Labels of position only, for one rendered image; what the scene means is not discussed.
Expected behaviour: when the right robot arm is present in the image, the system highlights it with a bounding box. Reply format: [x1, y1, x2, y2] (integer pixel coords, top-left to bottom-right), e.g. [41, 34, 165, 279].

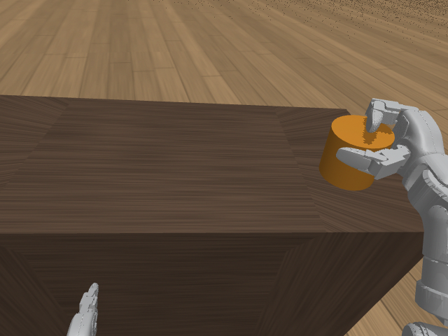
[402, 153, 448, 336]

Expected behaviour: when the right robot hand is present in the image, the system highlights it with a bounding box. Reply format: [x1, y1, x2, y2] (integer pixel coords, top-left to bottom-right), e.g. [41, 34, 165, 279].
[336, 98, 445, 180]

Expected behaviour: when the left robot hand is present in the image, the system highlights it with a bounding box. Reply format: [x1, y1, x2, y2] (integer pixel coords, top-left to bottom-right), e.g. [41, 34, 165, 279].
[66, 283, 99, 336]

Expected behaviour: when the can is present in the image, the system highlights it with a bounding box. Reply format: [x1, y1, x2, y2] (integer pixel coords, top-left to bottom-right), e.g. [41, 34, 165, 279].
[319, 115, 395, 190]

